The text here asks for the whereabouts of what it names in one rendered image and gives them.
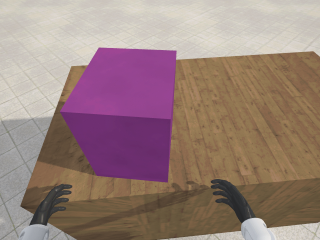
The robot left hand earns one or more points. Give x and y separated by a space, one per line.
46 207

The robot right hand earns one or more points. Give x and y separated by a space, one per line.
233 198

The right robot forearm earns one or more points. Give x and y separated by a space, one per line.
256 229

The pedestal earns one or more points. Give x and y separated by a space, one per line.
252 120

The left robot forearm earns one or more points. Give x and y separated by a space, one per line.
35 232

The carton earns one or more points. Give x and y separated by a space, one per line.
121 112

